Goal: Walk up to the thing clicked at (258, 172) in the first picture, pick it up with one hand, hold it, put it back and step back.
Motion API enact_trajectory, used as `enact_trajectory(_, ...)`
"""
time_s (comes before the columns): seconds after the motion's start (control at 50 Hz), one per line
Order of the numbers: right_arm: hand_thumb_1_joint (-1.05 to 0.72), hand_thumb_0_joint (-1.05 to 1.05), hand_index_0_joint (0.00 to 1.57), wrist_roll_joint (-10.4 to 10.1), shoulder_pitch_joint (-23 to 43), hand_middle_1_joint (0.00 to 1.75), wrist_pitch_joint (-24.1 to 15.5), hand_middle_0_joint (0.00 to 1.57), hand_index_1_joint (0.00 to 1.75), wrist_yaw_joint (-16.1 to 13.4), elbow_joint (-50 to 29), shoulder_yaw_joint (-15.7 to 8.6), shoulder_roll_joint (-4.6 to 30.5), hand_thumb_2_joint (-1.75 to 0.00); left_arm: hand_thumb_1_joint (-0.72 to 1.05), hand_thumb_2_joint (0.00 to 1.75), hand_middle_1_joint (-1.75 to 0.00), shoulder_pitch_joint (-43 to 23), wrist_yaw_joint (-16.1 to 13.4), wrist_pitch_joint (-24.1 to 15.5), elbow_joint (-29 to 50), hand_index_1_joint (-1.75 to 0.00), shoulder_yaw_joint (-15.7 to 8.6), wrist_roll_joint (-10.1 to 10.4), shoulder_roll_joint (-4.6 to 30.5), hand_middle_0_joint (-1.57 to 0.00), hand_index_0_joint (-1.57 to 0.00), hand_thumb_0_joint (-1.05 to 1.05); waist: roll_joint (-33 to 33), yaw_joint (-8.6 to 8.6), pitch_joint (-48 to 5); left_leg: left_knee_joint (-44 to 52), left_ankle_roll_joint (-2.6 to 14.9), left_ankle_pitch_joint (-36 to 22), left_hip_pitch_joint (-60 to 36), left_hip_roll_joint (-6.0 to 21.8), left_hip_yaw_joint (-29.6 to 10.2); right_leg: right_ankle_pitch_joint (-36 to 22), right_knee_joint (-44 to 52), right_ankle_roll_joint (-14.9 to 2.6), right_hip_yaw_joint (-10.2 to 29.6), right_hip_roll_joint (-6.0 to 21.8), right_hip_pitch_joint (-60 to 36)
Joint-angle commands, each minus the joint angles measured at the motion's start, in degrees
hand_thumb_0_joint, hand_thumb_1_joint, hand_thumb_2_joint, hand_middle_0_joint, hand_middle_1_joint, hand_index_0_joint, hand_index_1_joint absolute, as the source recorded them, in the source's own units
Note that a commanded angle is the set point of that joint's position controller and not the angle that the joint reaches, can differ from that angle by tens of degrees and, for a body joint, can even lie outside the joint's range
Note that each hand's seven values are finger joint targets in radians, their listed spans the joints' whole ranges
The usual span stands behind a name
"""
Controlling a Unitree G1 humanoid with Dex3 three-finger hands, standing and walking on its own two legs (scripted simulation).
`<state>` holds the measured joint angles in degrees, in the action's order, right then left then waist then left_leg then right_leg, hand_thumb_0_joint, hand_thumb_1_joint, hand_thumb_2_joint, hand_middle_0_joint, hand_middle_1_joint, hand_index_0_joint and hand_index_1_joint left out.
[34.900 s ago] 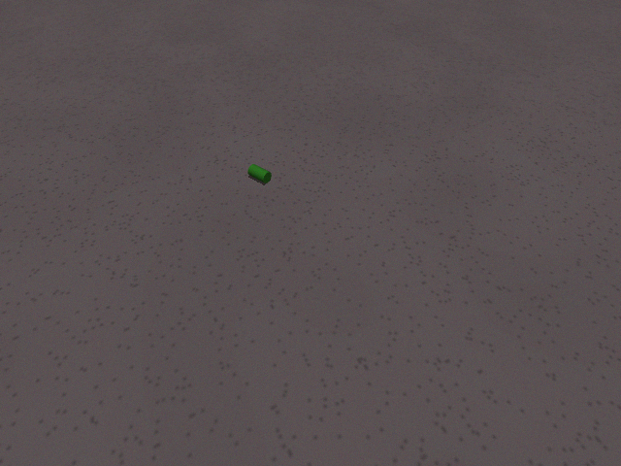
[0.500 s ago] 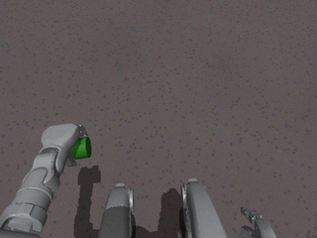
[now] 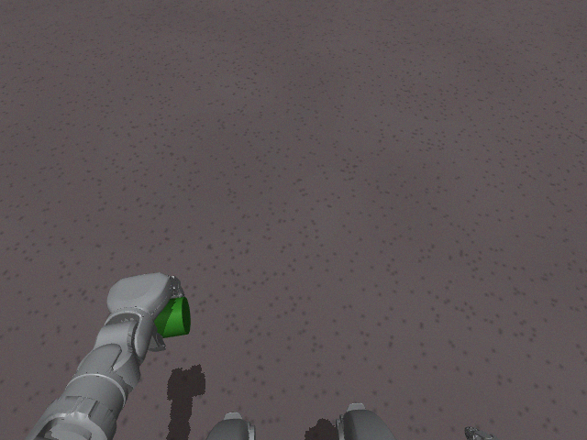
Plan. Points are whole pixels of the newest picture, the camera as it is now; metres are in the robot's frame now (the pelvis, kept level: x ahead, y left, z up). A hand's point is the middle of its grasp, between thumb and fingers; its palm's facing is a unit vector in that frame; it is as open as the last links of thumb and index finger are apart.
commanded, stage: lift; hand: left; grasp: from above
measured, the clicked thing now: (153, 320) +0.33 +0.22 -0.11
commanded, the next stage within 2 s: hold in 0.18 s
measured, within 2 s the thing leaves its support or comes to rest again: neither
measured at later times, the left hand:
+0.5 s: hand (139, 297) +0.34 +0.22 -0.03, palm faces -0.47 -0.07 -0.88, open 8.8 cm
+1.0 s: hand (133, 288) +0.34 +0.22 +0.00, palm faces -0.47 -0.06 -0.88, open 8.8 cm
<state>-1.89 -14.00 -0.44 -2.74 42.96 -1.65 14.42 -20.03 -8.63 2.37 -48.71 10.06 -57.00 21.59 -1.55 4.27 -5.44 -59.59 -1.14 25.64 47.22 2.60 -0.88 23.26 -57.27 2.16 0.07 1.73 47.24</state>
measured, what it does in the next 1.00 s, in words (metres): rises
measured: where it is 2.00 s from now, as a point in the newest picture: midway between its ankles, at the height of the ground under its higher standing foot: outside the picture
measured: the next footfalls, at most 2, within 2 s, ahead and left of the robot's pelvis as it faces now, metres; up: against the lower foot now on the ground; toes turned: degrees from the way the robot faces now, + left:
none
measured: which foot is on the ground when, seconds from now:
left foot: down 0.00-1.00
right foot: down 0.00-1.00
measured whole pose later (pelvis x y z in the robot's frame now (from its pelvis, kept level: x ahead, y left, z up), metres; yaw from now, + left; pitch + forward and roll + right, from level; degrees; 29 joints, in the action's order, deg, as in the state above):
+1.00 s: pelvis +0.03 +0.00 +0.06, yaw -1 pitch +4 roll +0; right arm -2.8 -13.1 2.7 -1.3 41.0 -2.9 14.8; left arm -17.1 -2.3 2.3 -44.3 12.2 -57.3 21.1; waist -2.0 1.4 -2.1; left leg -34.1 -0.7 17.6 20.5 1.9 1.9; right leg 15.6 -33.4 2.5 1.6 2.3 21.9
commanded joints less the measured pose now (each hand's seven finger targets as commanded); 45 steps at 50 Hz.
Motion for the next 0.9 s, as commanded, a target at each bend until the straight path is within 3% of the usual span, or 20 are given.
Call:
enact_trajectory(0.0, -0.89, 0.00, 0.20, 0.07, -1.49, 0.30, -1.29, 0.20, 0.30, -0.43, -5.02, -3.07, 7.84, -0.90, 0.78, 0.63, -0.38, -18.67, -3.11, 0.79, 9.84, -0.41, -4.74, -0.39, 13.05, -1.19, -1.16, 0.00, -2.15, -0.84, -18.96, 12.62, 1.20, -11.47, -15.98, -3.07, 0.98, -10.07, 13.13, -2.26, -0.07, -2.57, -14.11)
enact_trajectory(0.08, -0.89, 0.00, 0.20, 0.04, -1.45, 0.30, -1.13, 0.20, 0.30, -0.19, -5.22, -3.24, 7.91, -0.90, 0.76, 0.68, -0.38, -18.45, -2.46, 0.94, 9.16, -0.42, -3.64, 0.37, 11.19, -1.19, -1.15, 0.00, -1.46, -0.58, -17.77, 15.80, 0.97, -13.80, -19.83, -2.76, 0.68, -11.75, 15.66, -2.20, -0.50, -2.78, -16.52)
enact_trajectory(0.24, -0.88, 0.00, 0.20, -0.14, -1.11, 0.30, -0.92, 0.20, 0.30, -0.04, -5.41, -3.71, 8.14, -0.90, 0.76, 0.67, -0.41, -18.79, -1.68, -0.19, 9.90, -0.43, -3.95, 0.32, 11.84, -1.17, -1.14, 0.00, -1.11, -1.19, -15.81, 20.47, 0.91, -16.20, -24.07, -3.00, 1.62, -13.92, 19.87, -2.26, -0.47, -2.77, -20.57)
enact_trajectory(0.26, -0.88, 0.00, 0.20, -0.04, -0.99, 0.30, -0.96, 0.20, 0.30, 0.05, -5.52, -3.72, 7.99, -0.90, 0.75, 0.67, -0.40, -19.21, -1.42, -0.30, 9.70, -0.43, -3.16, 0.32, 10.55, -1.16, -1.14, 0.00, -1.88, -0.76, -15.59, 20.81, 0.67, -16.56, -24.95, -2.93, 1.51, -13.93, 20.07, -2.32, -0.64, -2.87, -20.35)
enact_trajectory(0.32, -0.88, 0.00, 0.20, -0.07, -1.00, 0.30, -0.81, 0.20, 0.30, 0.09, -5.39, -4.01, 8.41, -0.89, 0.76, 0.59, -0.40, -18.90, -1.67, -0.22, 10.37, -0.41, -4.10, -0.36, 12.32, -1.14, -1.14, 0.00, -2.01, -1.58, -16.80, 21.87, 0.45, -20.38, -27.70, -2.78, 1.44, -16.77, 20.67, -2.45, -0.96, -3.04, -22.48)
enact_trajectory(0.42, -0.88, 0.00, 0.20, -0.25, -0.08, 0.30, -0.62, 0.20, 0.30, 0.21, -5.81, -3.96, 8.43, -0.89, 0.78, 0.64, -0.40, -19.50, -1.00, -0.42, 10.44, -0.42, -3.36, -0.16, 11.37, -1.17, -1.16, 0.00, -0.91, -1.29, -14.68, 24.07, 0.66, -18.89, -28.94, -2.99, 1.85, -15.88, 23.09, -2.33, -0.67, -2.93, -23.52)
enact_trajectory(0.64, -0.88, 0.00, 0.20, -0.43, 1.02, 0.30, 0.09, 0.20, 0.30, 0.54, -6.79, -4.22, 8.38, -0.89, 0.79, 0.62, -0.38, -18.16, 1.55, -0.30, 12.84, -0.40, -3.37, -0.17, 11.79, -1.18, -1.17, 0.00, -0.58, -2.50, -15.02, 26.11, 0.65, -25.78, -32.39, -3.20, 2.64, -22.14, 24.93, -2.20, -0.62, -3.04, -28.83)
enact_trajectory(0.78, -0.89, 0.00, 0.20, -0.63, 1.63, 0.30, 0.72, 0.20, 0.30, 0.68, -7.75, -4.20, 8.44, -0.89, 0.79, 0.59, -0.35, -16.97, 2.72, 0.05, 12.75, -0.37, -2.90, -0.30, 11.06, -1.19, -1.17, 0.00, 0.53, -2.58, -12.12, 28.20, 0.77, -25.14, -33.12, -2.90, 2.56, -21.27, 26.69, -2.27, -0.81, -3.26, -29.73)
enact_trajectory(0.86, -0.89, 0.00, 0.20, -0.70, 2.53, 0.30, 0.98, 0.20, 0.30, 0.73, -8.46, -4.11, 8.35, -0.90, 0.79, 0.61, -0.35, -18.50, 3.51, -0.22, 17.32, -0.37, -3.50, -0.05, 12.34, -1.19, -1.17, 0.00, -1.24, -3.62, -14.10, 29.02, 0.74, -25.80, -34.70, -2.94, 2.74, -21.73, 27.18, -2.31, -0.67, -3.19, -31.36)
enact_trajectory(0.88, -0.89, 0.00, 0.20, -0.70, 2.49, 0.30, 1.03, 0.20, 0.30, 0.74, -8.49, -4.01, 8.25, -0.90, 0.80, 0.60, -0.36, -18.34, 3.69, -0.09, 16.49, -0.38, -3.04, -0.24, 11.71, -1.19, -1.18, 0.00, -0.99, -2.88, -13.21, 28.97, 0.85, -25.26, -34.20, -3.04, 2.88, -21.41, 27.51, -2.21, -0.42, -3.15, -31.05)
